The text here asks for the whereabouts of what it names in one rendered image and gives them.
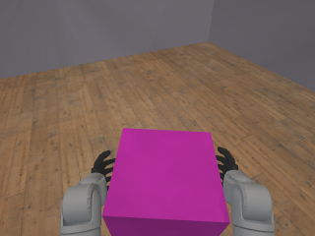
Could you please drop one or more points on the right robot forearm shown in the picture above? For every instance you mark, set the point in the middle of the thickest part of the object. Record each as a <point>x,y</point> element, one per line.
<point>252,212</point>

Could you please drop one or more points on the robot left hand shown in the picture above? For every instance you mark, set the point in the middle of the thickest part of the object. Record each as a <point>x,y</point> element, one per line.
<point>100,164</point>

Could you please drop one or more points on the carton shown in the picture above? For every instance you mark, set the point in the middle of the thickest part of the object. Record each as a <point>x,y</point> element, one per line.
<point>165,183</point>

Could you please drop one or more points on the robot right hand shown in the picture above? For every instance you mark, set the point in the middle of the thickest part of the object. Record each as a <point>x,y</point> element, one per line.
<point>228,162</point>

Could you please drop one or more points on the left robot forearm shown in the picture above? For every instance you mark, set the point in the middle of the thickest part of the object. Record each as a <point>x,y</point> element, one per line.
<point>81,207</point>

